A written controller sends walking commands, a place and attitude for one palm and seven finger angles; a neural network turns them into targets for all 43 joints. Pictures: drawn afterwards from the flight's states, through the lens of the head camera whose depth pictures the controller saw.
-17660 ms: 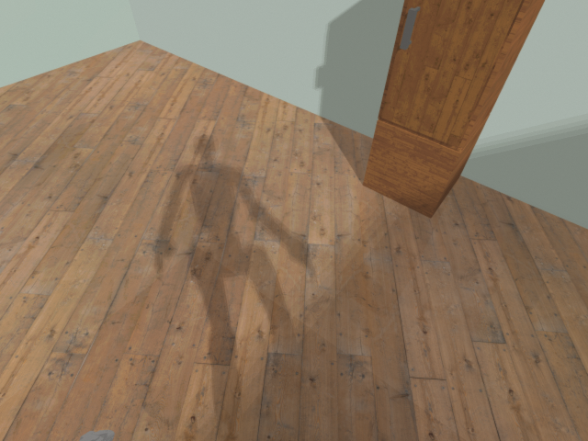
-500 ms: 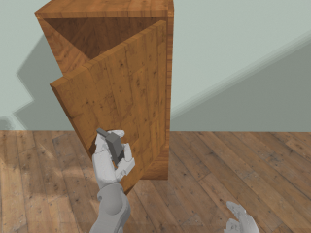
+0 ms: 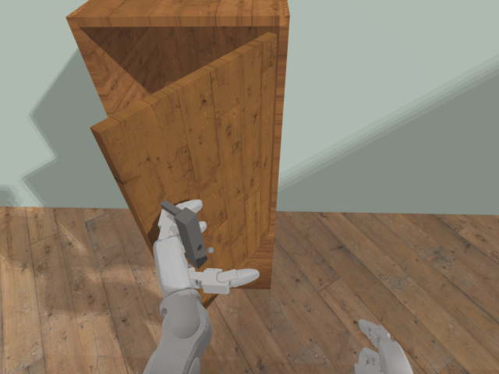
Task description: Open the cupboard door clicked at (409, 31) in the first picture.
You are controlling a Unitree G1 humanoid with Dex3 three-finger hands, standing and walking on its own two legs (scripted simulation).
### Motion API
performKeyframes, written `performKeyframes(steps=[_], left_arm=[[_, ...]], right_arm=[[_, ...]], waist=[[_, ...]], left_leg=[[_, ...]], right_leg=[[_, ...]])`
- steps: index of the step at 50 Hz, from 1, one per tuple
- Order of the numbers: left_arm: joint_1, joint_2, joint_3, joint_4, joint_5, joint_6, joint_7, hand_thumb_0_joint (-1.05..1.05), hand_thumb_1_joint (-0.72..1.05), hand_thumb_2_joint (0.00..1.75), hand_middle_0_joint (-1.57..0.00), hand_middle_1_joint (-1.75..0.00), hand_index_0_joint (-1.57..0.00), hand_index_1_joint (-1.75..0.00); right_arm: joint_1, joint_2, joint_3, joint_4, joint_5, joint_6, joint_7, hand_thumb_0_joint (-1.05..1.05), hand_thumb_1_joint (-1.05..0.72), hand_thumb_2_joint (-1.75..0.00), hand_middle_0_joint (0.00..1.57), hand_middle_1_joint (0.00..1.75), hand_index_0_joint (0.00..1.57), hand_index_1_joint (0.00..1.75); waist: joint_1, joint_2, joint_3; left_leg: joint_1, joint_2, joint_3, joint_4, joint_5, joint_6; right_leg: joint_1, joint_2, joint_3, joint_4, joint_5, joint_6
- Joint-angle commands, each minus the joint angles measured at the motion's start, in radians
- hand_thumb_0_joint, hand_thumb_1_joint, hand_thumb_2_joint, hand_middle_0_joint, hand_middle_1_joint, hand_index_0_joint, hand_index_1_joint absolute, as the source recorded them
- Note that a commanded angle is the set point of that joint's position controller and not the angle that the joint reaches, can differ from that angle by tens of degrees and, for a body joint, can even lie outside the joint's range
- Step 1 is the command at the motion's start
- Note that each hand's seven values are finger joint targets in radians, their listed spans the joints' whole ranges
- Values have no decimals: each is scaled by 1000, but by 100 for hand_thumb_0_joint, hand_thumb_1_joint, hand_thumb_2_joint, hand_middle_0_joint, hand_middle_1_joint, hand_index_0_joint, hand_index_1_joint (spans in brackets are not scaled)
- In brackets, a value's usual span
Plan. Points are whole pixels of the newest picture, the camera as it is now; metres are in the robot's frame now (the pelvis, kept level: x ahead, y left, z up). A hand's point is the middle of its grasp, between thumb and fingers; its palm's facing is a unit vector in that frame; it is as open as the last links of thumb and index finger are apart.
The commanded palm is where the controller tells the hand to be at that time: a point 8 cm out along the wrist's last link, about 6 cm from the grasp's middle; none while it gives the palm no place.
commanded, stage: open thumb and fingers to let go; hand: left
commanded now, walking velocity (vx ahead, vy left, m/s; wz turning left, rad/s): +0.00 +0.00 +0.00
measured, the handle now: (183, 233) +0.32 +0.13 +0.08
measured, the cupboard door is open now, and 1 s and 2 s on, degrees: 55 59 57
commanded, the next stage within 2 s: slide the hand sideways off the handle in 0.20 s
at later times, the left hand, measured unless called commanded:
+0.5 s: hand (209, 274) +0.25 +0.08 +0.08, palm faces -0.12 -0.99 -0.04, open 16.0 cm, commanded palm +0.24 +0.12 +0.08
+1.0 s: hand (191, 293) +0.22 +0.10 +0.08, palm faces -0.04 -1.00 +0.00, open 16.2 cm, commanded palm +0.19 +0.16 +0.08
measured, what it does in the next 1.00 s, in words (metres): stands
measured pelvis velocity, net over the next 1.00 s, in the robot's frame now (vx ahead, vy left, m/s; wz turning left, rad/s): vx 0.00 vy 0.02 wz -0.03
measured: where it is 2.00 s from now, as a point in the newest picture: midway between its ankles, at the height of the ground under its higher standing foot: outside the picture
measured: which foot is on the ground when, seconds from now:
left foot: down 0.00-1.00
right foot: down 0.00-1.00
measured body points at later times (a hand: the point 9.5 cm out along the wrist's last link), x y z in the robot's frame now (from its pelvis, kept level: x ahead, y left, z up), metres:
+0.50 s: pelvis -0.02 +0.02 +0.00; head -0.01 +0.00 +0.45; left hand +0.25 +0.13 +0.08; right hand +0.16 -0.20 -0.09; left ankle +0.03 +0.13 -0.70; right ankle -0.02 -0.07 -0.70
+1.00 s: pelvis +0.00 +0.02 -0.01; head +0.01 +0.00 +0.44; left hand +0.22 +0.15 +0.08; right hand +0.17 -0.20 -0.08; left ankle +0.03 +0.13 -0.70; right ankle -0.02 -0.07 -0.70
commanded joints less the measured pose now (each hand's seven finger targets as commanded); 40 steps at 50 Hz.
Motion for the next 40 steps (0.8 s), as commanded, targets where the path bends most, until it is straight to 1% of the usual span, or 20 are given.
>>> performKeyframes(steps=[1, 9, 12, 15, 16, 17, 18, 19, 20, 21, 22, 23, 25, 27, 30, 32, 34, 36, 37, 40], left_arm=[[-196, -57, 1, -214, 18, -44, 20, 0, -50, 30, -22, -70, -22, -70], [-238, -65, -3, -197, 19, -32, 36, 0, -50, 30, -15, -30, -15, -30], [-249, -52, 11, -184, 12, -30, 38, 0, -50, 30, -15, -30, -15, -30], [-279, -59, 15, -180, 9, -29, 44, 0, -50, 30, -15, -30, -15, -30], [-267, 38, -182, -175, 96, -80, -165, 0, -50, 30, -15, -30, -15, -30], [-321, 117, -96, -234, 49, -127, -282, 0, -50, 30, -15, -30, -15, -30], [-310, 159, -74, -258, 27, -163, -370, 0, -50, 30, -15, -30, -15, -30], [-298, 172, -71, -261, -8, -189, -453, 0, -50, 30, -15, -30, -15, -30], [-266, 157, -71, -254, -54, -201, -519, 0, -50, 30, -15, -30, -15, -30], [-237, 125, -65, -250, -113, -200, -554, 0, -50, 30, -15, -30, -15, -30], [-251, 85, -78, -251, -162, -190, -569, 0, -50, 30, -15, -30, -15, -30], [-232, 90, -32, -211, -200, -179, -557, 0, -50, 30, -15, -30, -15, -30], [-201, 95, 8, -219, -214, -166, -512, 0, -50, 30, -15, -30, -15, -30], [-158, 134, 37, -242, -186, -165, -462, 0, -50, 30, -15, -30, -15, -30], [-112, 160, 52, -268, -130, -175, -420, 0, -50, 30, -15, -30, -15, -30], [-30, 188, 70, -276, -119, -180, -419, 0, -50, 30, -15, -30, -15, -30], [-26, 174, 52, -318, -118, -184, -430, 0, -50, 30, -15, -30, -15, -30], [10, 184, 65, -351, -124, -185, -436, 0, -50, 30, -15, -30, -15, -30], [53, 189, 69, -350, -127, -182, -439, 0, -50, 30, -15, -30, -15, -30], [81, 178, 58, -400, -135, -182, -447, 0, -50, 30, -15, -30, -15, -30]], right_arm=[[-119, -84, -27, -163, -3, -57, -2, 0, -90, -90, 20, 30, 20, 30], [-130, -82, -24, -157, -2, -64, 0, 0, -90, -90, 20, 30, 20, 30], [-133, -83, -25, -155, -4, -67, -1, 0, -90, -90, 20, 30, 20, 30], [-141, -80, -23, -148, -3, -66, -3, 0, -90, -90, 20, 30, 20, 30], [-79, -121, -20, -121, 11, -60, 8, 0, -90, -90, 20, 30, 20, 30], [-64, -120, -33, -148, 20, -58, 4, 0, -90, -90, 20, 30, 20, 30], [-69, -118, -29, -158, 24, -65, -5, 0, -90, -90, 20, 30, 20, 30], [-60, -118, -26, -166, 33, -74, -10, 0, -90, -90, 20, 30, 20, 30], [-57, -115, -23, -180, 42, -86, -15, 0, -90, -90, 20, 30, 20, 30], [-67, -111, -16, -200, 53, -97, -19, 0, -90, -90, 20, 30, 20, 30], [-77, -109, -11, -211, 64, -109, -21, 0, -90, -90, 20, 30, 20, 30], [-84, -111, -9, -207, 67, -121, -25, 0, -90, -90, 20, 30, 20, 30], [-89, -118, -10, -213, 67, -135, -23, 0, -90, -90, 20, 30, 20, 30], [-82, -125, -13, -223, 60, -142, -13, 0, -90, -90, 20, 30, 20, 30], [-62, -123, -17, -229, 51, -147, 2, 0, -90, -90, 20, 30, 20, 30], [-61, -128, -20, -240, 50, -141, 7, 0, -90, -90, 20, 30, 20, 30], [-61, -123, -17, -253, 52, -141, 10, 0, -90, -90, 20, 30, 20, 30], [-58, -123, -18, -260, 52, -142, 9, 0, -90, -90, 20, 30, 20, 30], [-50, -126, -18, -263, 53, -141, 10, 0, -90, -90, 20, 30, 20, 30], [-50, -125, -19, -276, 55, -146, 9, 0, -90, -90, 20, 30, 20, 30]], waist=[[-5, -99, -155], [-3, -78, -136], [-4, -121, -128], [-1, -105, -130], [-89, -142, -63], [-64, -105, -142], [-48, -53, -178], [-52, -22, -182], [-49, -23, -183], [-38, -22, -171], [-45, -29, -144], [-36, -75, -103], [-18, -93, -96], [-3, -117, -104], [-2, -70, -109], [6, -100, -119], [1, -45, -103], [3, -32, -109], [0, -78, -105], [-2, -35, -95]], left_leg=[[145, -18, -11, -70, 172, 36], [140, -17, -13, -72, 146, 36], [131, -17, -17, -71, 129, 36], [136, -20, -13, -70, 122, 35], [137, -22, -19, -74, 146, 51], [135, -23, -13, -64, 164, 59], [159, -26, -7, -61, 172, 60], [181, -25, -5, -62, 176, 60], [192, -24, -6, -67, 166, 58], [192, -22, -10, -79, 142, 55], [197, -19, -15, -93, 106, 52], [173, -16, -25, -103, 63, 47], [166, -17, -28, -118, 41, 43], [156, -16, -28, -124, 42, 47], [151, -14, -19, -114, 61, 47], [134, -13, -12, -110, 71, 49], [133, -15, -5, -108, 69, 47], [136, -15, -2, -100, 80, 47], [125, -10, -8, -104, 72, 48], [127, -12, -8, -97, 72, 46]], right_leg=[[13, -34, 72, -187, 335, 51], [-18, -26, 63, -190, 249, 41], [-20, -25, 65, -202, 212, 43], [-24, -27, 69, -208, 192, 42], [-71, -29, 100, -183, 288, 46], [-30, -36, 103, -163, 338, 42], [-11, -38, 108, -153, 370, 39], [-14, -36, 101, -152, 374, 37], [-11, -31, 93, -155, 359, 37], [-13, -24, 83, -166, 318, 36], [-29, -17, 69, -179, 256, 38], [-47, -11, 61, -193, 197, 41], [-47, -9, 53, -199, 152, 43], [-36, -10, 52, -193, 134, 44], [-52, -11, 54, -170, 158, 38], [-29, -12, 59, -169, 166, 39], [-39, -12, 63, -164, 175, 37], [-41, -10, 63, -159, 193, 36], [-32, -7, 58, -159, 177, 38], [-53, -5, 56, -149, 187, 37]])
